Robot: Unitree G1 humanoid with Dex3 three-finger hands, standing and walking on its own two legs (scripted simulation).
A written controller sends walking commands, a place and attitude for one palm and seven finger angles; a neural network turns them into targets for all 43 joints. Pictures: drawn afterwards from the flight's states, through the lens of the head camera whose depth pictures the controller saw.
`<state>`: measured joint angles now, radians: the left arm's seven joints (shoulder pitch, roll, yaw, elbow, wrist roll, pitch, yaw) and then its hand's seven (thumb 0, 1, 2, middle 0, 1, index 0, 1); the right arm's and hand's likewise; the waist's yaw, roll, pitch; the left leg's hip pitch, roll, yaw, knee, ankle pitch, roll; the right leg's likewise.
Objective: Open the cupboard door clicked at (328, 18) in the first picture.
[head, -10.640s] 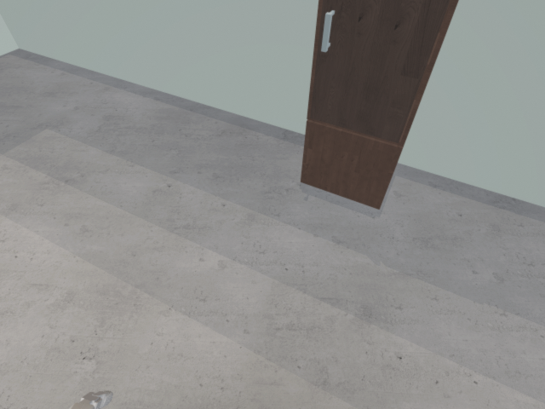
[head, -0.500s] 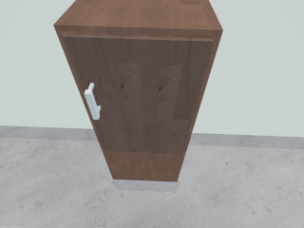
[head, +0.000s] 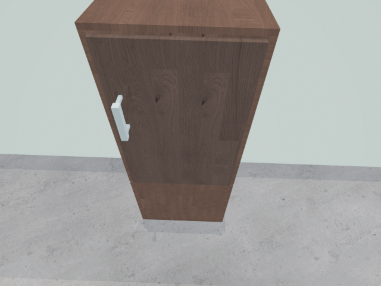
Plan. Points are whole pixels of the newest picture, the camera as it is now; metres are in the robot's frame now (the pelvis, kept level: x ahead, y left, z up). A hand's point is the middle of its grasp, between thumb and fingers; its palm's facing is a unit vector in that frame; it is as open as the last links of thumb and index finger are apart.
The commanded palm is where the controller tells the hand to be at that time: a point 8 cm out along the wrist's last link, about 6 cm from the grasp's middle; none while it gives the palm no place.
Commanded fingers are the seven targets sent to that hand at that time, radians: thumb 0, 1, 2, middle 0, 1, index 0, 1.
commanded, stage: come to a stop and stand still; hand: left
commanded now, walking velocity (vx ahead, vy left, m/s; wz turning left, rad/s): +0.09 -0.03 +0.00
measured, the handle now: (122, 118) +0.51 +0.23 +0.04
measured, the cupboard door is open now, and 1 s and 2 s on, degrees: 0 0 0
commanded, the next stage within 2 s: look again from close up in 0.68 s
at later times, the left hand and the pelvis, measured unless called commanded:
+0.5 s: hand out of the picture +0.04 +0.20 -0.17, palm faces +0.02 -0.97 -0.25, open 7.4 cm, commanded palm none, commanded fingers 0.00 0.90 0.90 -0.20 -0.30 -0.20 -0.30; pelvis +0.04 +0.02 -0.01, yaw +0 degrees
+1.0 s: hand out of the picture +0.05 +0.19 -0.17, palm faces -0.01 -0.97 -0.23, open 7.4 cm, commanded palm none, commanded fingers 0.00 0.90 0.90 -0.20 -0.30 -0.20 -0.30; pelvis +0.04 +0.00 +0.00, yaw -1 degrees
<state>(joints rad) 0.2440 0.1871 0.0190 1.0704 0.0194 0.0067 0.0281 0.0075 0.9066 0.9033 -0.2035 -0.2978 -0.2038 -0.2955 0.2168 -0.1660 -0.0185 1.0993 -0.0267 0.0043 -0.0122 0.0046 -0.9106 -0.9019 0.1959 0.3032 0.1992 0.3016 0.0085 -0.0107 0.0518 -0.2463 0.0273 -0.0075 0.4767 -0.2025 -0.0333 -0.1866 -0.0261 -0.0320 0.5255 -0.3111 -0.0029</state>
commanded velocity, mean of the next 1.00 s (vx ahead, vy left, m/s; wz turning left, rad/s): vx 0.00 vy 0.00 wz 0.00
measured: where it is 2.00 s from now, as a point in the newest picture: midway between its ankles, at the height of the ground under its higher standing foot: outside the picture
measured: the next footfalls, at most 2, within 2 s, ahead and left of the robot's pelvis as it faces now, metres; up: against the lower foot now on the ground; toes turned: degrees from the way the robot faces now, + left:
none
